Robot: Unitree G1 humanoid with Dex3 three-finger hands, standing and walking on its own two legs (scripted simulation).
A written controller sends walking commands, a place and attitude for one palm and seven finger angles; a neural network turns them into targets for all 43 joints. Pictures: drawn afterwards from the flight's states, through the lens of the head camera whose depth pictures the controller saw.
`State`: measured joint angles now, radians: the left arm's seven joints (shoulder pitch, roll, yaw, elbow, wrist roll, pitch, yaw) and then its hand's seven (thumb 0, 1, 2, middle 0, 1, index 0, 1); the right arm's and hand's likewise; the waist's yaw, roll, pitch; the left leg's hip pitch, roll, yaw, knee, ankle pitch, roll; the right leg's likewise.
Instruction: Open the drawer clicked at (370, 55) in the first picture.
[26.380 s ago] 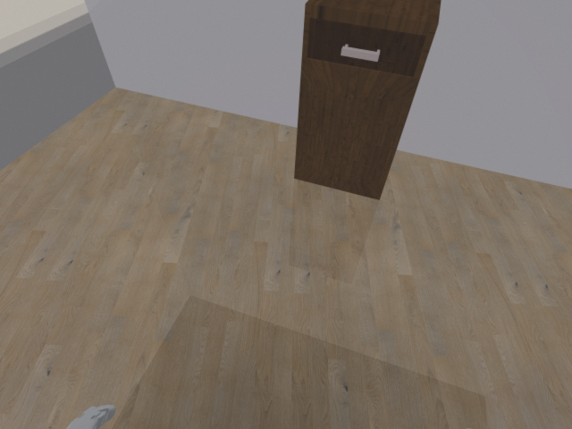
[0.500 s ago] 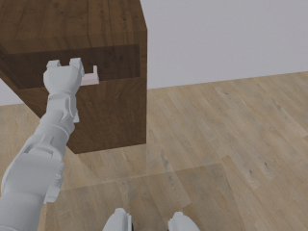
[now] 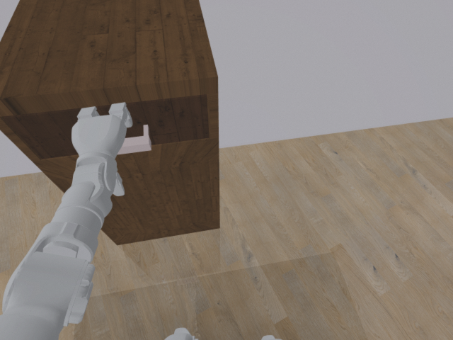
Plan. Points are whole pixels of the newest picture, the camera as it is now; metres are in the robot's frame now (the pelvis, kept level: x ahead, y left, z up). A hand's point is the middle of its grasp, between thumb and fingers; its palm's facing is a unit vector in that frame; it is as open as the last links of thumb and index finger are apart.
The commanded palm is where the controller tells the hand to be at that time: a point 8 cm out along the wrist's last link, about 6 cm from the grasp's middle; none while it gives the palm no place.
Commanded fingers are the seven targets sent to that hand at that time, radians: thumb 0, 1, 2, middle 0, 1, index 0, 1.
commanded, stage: lift the fingers back up to retry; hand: left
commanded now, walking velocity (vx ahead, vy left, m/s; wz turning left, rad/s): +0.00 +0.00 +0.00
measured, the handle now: (119, 139) +0.53 +0.22 -0.02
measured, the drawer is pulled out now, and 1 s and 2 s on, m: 0.00 0.00 0.00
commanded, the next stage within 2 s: re-aim the fingers above the handle in 0.26 s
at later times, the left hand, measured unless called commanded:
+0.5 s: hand (102, 155) +0.44 +0.22 +0.05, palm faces +0.03 -0.04 -1.00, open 13.8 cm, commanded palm +0.42 +0.22 +0.10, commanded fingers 0.00 -0.50 0.30 -0.30 -1.20 -0.30 -1.20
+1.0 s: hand (95, 150) +0.45 +0.23 +0.05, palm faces +0.05 +0.01 -1.00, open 13.8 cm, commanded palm +0.42 +0.22 +0.10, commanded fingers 0.00 -0.50 0.30 -0.30 -1.20 -0.30 -1.20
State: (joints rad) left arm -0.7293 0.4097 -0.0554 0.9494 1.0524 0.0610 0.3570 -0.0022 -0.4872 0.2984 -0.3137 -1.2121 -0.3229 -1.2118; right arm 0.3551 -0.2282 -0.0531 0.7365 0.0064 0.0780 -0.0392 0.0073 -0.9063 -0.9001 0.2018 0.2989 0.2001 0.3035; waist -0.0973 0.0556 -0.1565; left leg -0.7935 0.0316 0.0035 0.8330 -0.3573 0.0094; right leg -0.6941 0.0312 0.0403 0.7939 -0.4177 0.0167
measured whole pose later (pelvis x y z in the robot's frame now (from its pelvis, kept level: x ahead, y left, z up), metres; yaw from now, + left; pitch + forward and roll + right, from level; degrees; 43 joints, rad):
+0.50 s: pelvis +0.02 -0.02 +0.01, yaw +2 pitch +15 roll +0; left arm -0.58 0.40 -0.04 0.80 1.06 0.01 0.32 0.00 -0.49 0.30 -0.32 -1.20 -0.32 -1.20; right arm 0.24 -0.25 -0.07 0.69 0.01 0.10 -0.04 0.01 -0.91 -0.90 0.20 0.30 0.20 0.30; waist -0.04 0.04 -0.14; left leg -0.65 0.03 -0.02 0.75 -0.35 -0.02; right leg -0.56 0.03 0.02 0.74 -0.43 -0.01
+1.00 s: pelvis +0.00 -0.01 +0.01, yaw +0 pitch +15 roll +0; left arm -0.67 0.44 -0.01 0.92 1.08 0.07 0.37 0.00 -0.49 0.30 -0.31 -1.20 -0.32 -1.20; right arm 0.29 -0.24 -0.06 0.72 0.02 0.11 -0.03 0.01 -0.91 -0.90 0.20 0.30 0.20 0.30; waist -0.07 0.06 -0.13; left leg -0.69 0.03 0.01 0.76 -0.33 -0.01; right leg -0.61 0.03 0.05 0.77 -0.41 0.00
